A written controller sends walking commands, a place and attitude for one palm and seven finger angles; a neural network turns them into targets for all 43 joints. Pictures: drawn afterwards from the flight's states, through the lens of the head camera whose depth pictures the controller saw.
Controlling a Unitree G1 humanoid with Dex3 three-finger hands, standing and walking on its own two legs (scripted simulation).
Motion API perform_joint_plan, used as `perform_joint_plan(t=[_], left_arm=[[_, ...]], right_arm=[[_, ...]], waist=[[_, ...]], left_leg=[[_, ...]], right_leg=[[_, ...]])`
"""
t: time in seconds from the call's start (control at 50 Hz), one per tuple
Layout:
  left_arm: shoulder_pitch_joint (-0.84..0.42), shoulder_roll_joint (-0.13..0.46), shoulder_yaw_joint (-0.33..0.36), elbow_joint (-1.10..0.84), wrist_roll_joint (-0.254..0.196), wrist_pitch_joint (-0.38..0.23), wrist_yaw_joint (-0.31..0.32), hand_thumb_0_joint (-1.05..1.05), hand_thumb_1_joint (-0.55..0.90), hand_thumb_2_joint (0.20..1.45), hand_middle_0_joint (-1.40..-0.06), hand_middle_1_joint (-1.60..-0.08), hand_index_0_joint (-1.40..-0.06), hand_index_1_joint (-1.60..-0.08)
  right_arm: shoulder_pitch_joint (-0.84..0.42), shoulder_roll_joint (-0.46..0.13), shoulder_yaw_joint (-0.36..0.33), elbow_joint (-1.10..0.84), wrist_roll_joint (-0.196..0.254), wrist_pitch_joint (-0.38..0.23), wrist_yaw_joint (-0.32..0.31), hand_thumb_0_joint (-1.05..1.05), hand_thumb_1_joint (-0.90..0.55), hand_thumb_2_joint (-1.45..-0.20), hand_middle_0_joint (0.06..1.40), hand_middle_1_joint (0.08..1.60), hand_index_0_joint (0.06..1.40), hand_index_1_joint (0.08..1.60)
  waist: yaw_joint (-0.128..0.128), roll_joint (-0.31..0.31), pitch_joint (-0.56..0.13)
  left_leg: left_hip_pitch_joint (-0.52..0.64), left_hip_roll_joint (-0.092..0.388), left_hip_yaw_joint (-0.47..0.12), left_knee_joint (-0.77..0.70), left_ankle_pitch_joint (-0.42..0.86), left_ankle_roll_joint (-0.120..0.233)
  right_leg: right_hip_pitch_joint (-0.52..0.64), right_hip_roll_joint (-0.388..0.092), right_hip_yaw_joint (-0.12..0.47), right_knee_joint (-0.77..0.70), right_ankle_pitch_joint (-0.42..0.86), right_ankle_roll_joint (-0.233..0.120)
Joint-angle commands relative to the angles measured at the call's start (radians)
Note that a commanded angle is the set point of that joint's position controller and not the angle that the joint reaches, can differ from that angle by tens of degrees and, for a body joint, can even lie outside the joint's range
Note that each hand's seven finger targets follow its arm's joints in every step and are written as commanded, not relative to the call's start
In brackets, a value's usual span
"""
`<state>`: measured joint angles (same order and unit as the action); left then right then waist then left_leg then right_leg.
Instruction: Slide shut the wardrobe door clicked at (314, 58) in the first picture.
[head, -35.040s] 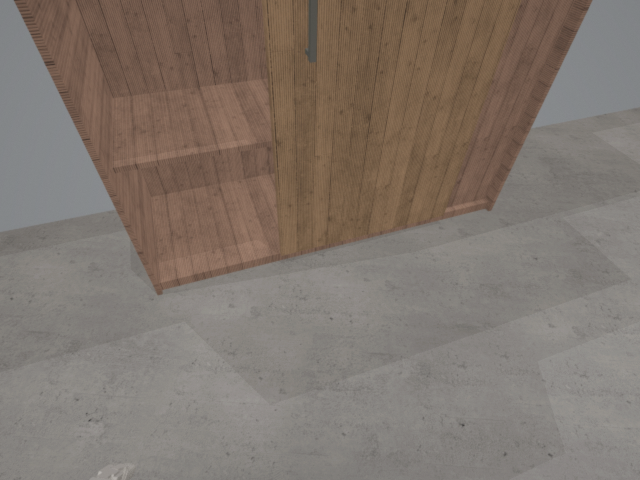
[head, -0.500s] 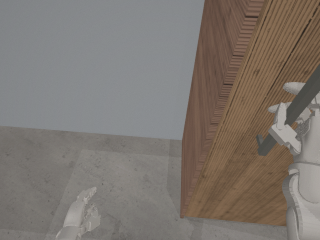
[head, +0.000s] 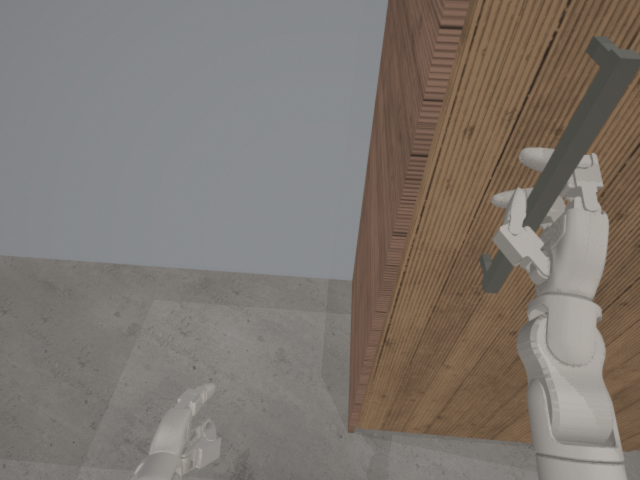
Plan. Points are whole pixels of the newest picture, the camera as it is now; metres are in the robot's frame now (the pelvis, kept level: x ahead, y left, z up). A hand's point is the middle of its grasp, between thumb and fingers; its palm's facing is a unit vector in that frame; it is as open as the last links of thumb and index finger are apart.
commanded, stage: loosen the grip on the handle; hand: right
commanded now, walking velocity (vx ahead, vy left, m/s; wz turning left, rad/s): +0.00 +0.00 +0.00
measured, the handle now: (533, 192) +0.36 -0.19 +0.22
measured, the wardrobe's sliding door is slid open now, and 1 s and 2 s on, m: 0.00 0.01 0.01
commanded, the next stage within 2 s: slip the hand off the handle in 0.62 s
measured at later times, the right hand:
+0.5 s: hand (524, 239) +0.31 -0.18 +0.20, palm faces +0.33 +0.94 -0.06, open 14.5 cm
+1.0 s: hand (560, 247) +0.31 -0.21 +0.20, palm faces +0.32 +0.95 -0.05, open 14.9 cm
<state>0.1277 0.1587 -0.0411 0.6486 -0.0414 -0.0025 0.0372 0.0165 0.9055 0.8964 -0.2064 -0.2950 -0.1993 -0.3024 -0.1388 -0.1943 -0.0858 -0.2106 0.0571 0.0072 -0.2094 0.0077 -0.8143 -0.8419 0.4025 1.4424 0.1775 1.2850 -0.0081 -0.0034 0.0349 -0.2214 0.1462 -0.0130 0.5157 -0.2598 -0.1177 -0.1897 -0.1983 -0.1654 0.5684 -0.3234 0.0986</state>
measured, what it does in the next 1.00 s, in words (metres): stands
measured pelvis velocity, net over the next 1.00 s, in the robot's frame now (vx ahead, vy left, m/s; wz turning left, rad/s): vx -0.01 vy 0.04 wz -0.06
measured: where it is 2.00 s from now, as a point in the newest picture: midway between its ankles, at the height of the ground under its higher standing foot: outside the picture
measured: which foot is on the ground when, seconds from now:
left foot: down 0.00-1.00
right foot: down 0.00-1.00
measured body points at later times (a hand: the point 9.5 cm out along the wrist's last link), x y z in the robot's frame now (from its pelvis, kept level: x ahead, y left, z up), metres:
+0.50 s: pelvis -0.04 +0.05 +0.00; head -0.04 +0.06 +0.45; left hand +0.11 +0.28 -0.10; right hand +0.29 -0.23 +0.20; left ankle +0.00 +0.22 -0.73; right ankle -0.02 -0.17 -0.73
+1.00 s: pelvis -0.01 +0.04 -0.01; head +0.00 +0.05 +0.44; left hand +0.18 +0.26 -0.10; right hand +0.28 -0.26 +0.20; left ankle +0.00 +0.22 -0.73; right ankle -0.02 -0.17 -0.73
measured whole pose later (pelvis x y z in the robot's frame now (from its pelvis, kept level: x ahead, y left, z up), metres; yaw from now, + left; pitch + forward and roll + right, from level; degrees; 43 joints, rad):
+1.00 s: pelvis -0.01 +0.04 -0.01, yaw -3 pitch +1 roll +0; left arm 0.22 0.22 0.01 0.70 0.00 -0.24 0.06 0.02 0.91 0.90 -0.21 -0.29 -0.20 -0.30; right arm -0.27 -0.26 -0.32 0.16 0.17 -0.22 0.07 -0.01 0.56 -0.20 0.30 1.17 0.22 1.13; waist -0.05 -0.02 -0.03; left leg -0.33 0.11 -0.03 0.64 -0.33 -0.09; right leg -0.31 -0.13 0.04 0.60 -0.31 0.11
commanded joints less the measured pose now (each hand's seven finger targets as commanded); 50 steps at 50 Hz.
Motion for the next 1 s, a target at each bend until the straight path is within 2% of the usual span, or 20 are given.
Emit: perform_joint_plan(t=[0.0,0.02,0.04,0.06,0.08,0.1,0.14,0.16,0.2,0.26,0.32,0.4,0.42,0.46,0.5,0.62,0.66,0.76,0.84,0.98], left_arm=[[-0.146,0.107,0.046,-0.169,0.003,-0.055,0.013,0.000,0.900,0.900,-0.200,-0.300,-0.200,-0.300],[-0.044,0.172,0.155,-0.085,0.067,-0.122,0.020,0.000,0.900,0.900,-0.200,-0.300,-0.200,-0.300],[-0.046,0.213,0.201,-0.059,0.074,-0.150,-0.012,0.000,0.900,0.900,-0.200,-0.300,-0.200,-0.300],[0.059,0.142,0.133,-0.086,0.016,-0.181,-0.037,0.000,0.900,0.900,-0.200,-0.300,-0.200,-0.300],[0.034,0.153,0.147,-0.081,0.008,-0.195,-0.037,0.000,0.900,0.900,-0.200,-0.300,-0.200,-0.300],[0.016,0.169,0.129,-0.083,0.015,-0.200,-0.034,0.000,0.900,0.900,-0.200,-0.300,-0.200,-0.300],[0.012,0.152,0.115,-0.074,0.019,-0.218,-0.042,0.000,0.900,0.900,-0.200,-0.300,-0.200,-0.300],[0.014,0.149,0.107,-0.078,0.020,-0.224,-0.050,0.000,0.900,0.900,-0.200,-0.300,-0.200,-0.300],[0.028,0.149,0.106,-0.075,0.021,-0.233,-0.054,0.000,0.900,0.900,-0.200,-0.300,-0.200,-0.300],[0.022,0.159,0.109,-0.088,0.014,-0.248,-0.042,0.000,0.900,0.900,-0.200,-0.300,-0.200,-0.300],[0.014,0.162,0.097,-0.087,0.009,-0.273,-0.023,0.000,0.900,0.900,-0.200,-0.300,-0.200,-0.300],[0.019,0.172,0.102,-0.063,0.005,-0.302,-0.004,0.000,0.900,0.900,-0.200,-0.300,-0.200,-0.300],[0.035,0.189,0.111,-0.056,0.011,-0.302,0.001,0.000,0.900,0.900,-0.200,-0.300,-0.200,-0.300],[0.014,0.186,0.099,-0.066,0.006,-0.308,0.001,0.000,0.900,0.900,-0.200,-0.300,-0.200,-0.300],[0.017,0.192,0.108,-0.055,0.006,-0.315,0.012,0.000,0.900,0.900,-0.200,-0.300,-0.200,-0.300],[0.051,0.198,0.110,-0.061,0.023,-0.333,0.021,0.000,0.900,0.900,-0.200,-0.300,-0.200,-0.300],[0.056,0.197,0.106,-0.053,0.024,-0.330,0.022,0.000,0.900,0.900,-0.200,-0.300,-0.200,-0.300],[0.069,0.196,0.107,-0.061,0.032,-0.309,0.026,0.000,0.900,0.900,-0.200,-0.300,-0.200,-0.300],[0.065,0.191,0.102,-0.071,0.033,-0.291,0.031,0.000,0.900,0.900,-0.200,-0.300,-0.200,-0.300],[0.063,0.187,0.089,-0.079,0.035,-0.270,0.044,0.000,0.900,0.900,-0.200,-0.300,-0.200,-0.300]], right_arm=[[-0.269,-0.033,0.149,-0.307,-0.021,-0.127,0.072,0.000,-0.900,-0.900,0.450,1.400,0.450,1.400],[-1.077,-0.901,-0.610,-0.114,-0.145,-0.156,0.054,0.000,-0.900,-0.900,0.450,1.400,0.450,1.400],[-1.063,-0.487,-0.334,0.217,-0.116,-0.053,0.083,0.000,-0.779,-0.842,0.450,1.400,0.450,1.400],[-0.776,-0.098,-0.114,0.268,-0.040,-0.040,0.128,0.000,-0.658,-0.783,0.450,1.400,0.450,1.400],[-0.497,-0.021,-0.164,0.172,0.078,-0.085,0.152,0.000,-0.538,-0.725,0.450,1.400,0.450,1.400],[-0.451,-0.058,-0.199,0.092,0.133,-0.130,0.156,0.000,-0.417,-0.667,0.450,1.400,0.450,1.400],[-0.456,-0.016,-0.134,0.139,0.107,-0.193,0.136,0.000,-0.175,-0.550,0.450,1.400,0.450,1.400],[-0.508,0.017,-0.064,0.130,0.068,-0.229,0.125,0.000,-0.054,-0.492,0.450,1.400,0.450,1.400],[-0.573,-0.041,-0.058,0.159,0.001,-0.270,0.106,0.000,0.188,-0.375,0.450,1.400,0.450,1.400],[-0.669,-0.105,-0.054,0.232,-0.054,-0.325,0.109,0.000,0.550,-0.200,0.423,1.367,0.423,1.367],[-0.725,-0.139,-0.060,0.270,-0.034,-0.370,0.142,0.000,0.550,-0.200,0.383,1.317,0.383,1.317],[-0.791,-0.150,-0.071,0.292,0.021,-0.401,0.193,0.000,0.550,-0.200,0.330,1.250,0.330,1.250],[-0.661,-0.270,-0.210,0.348,0.030,-0.400,0.195,0.000,0.550,-0.200,0.317,1.233,0.317,1.233],[-0.656,-0.194,-0.145,0.326,0.058,-0.407,0.227,0.000,0.550,-0.200,0.290,1.200,0.290,1.200],[-0.662,-0.224,-0.180,0.310,0.086,-0.404,0.239,0.000,0.550,-0.200,0.263,1.167,0.263,1.167],[-0.533,-0.233,-0.213,0.189,0.094,-0.364,0.229,0.000,0.550,-0.200,0.250,1.150,0.250,1.150],[-0.522,-0.219,-0.202,0.193,0.094,-0.345,0.231,0.000,0.550,-0.200,0.250,1.150,0.250,1.150],[-0.435,-0.274,-0.287,0.154,0.102,-0.318,0.243,0.000,0.550,-0.200,0.250,1.150,0.250,1.150],[-0.404,-0.286,-0.329,0.136,0.132,-0.303,0.259,0.000,0.550,-0.200,0.250,1.150,0.250,1.150],[-0.487,-0.268,-0.279,0.153,0.119,-0.285,0.297,0.000,0.550,-0.200,0.250,1.150,0.250,1.150]], waist=[[0.034,-0.023,-0.286],[-0.057,0.255,0.006],[0.017,-0.161,-0.301],[0.014,-0.151,-0.368],[-0.040,-0.178,-0.435],[-0.048,-0.126,-0.482],[-0.015,0.054,-0.392],[-0.002,0.037,-0.331],[-0.007,-0.053,-0.297],[0.002,0.003,-0.259],[0.005,0.015,-0.205],[0.009,0.005,-0.223],[-0.027,0.035,-0.223],[-0.015,0.046,-0.213],[-0.014,0.030,-0.202],[-0.029,0.012,-0.277],[-0.021,0.016,-0.254],[-0.043,0.029,-0.304],[-0.047,0.058,-0.305],[-0.019,-0.004,-0.280]], left_leg=[[0.066,-0.048,0.050,-0.018,0.516,0.098],[-0.075,-0.100,0.061,-0.049,0.486,0.148],[0.031,-0.129,0.095,0.063,0.592,0.195],[0.050,-0.142,0.111,0.087,0.463,0.177],[0.045,-0.140,0.103,0.033,0.430,0.149],[0.117,-0.128,0.102,-0.003,0.458,0.135],[0.126,-0.132,0.115,-0.034,0.353,0.122],[0.077,-0.132,0.103,-0.055,0.286,0.116],[0.024,-0.134,0.082,-0.063,0.205,0.125],[-0.009,-0.135,0.065,-0.077,0.036,0.121],[-0.034,-0.130,0.047,-0.098,-0.083,0.118],[-0.036,-0.131,0.038,-0.086,-0.123,0.116],[-0.006,-0.129,0.034,-0.080,-0.135,0.117],[-0.017,-0.128,0.033,-0.076,-0.141,0.114],[-0.026,-0.125,0.024,-0.078,-0.163,0.111],[0.021,-0.129,0.040,-0.008,0.108,0.114],[0.018,-0.129,0.046,0.001,0.168,0.111],[0.057,-0.132,0.059,0.039,0.279,0.110],[0.063,-0.139,0.067,0.043,0.287,0.107],[-0.009,-0.144,0.071,0.048,0.228,0.108]], right_leg=[[0.151,0.049,0.024,-0.072,0.376,-0.115],[-0.029,0.040,-0.099,-0.054,0.463,-0.098],[0.046,0.120,0.116,-0.140,0.669,-0.007],[0.147,0.116,0.115,-0.152,0.888,0.037],[0.220,0.098,0.079,-0.096,0.839,0.018],[0.186,0.123,0.046,-0.091,0.658,-0.011],[0.051,0.143,0.058,-0.139,0.377,-0.035],[0.042,0.147,0.061,-0.153,0.312,-0.051],[0.042,0.150,0.054,-0.156,0.243,-0.066],[-0.004,0.152,0.051,-0.168,0.083,-0.078],[-0.025,0.160,0.051,-0.171,-0.037,-0.085],[-0.036,0.166,0.067,-0.152,-0.075,-0.085],[-0.062,0.166,0.066,-0.142,-0.062,-0.086],[-0.086,0.175,0.082,-0.138,-0.063,-0.091],[-0.094,0.178,0.083,-0.119,-0.070,-0.089],[-0.070,0.185,0.085,-0.071,0.176,-0.092],[-0.085,0.191,0.085,-0.062,0.209,-0.094],[-0.082,0.197,0.078,-0.044,0.283,-0.091],[-0.081,0.199,0.075,-0.035,0.286,-0.089],[-0.076,0.202,0.082,-0.026,0.241,-0.086]])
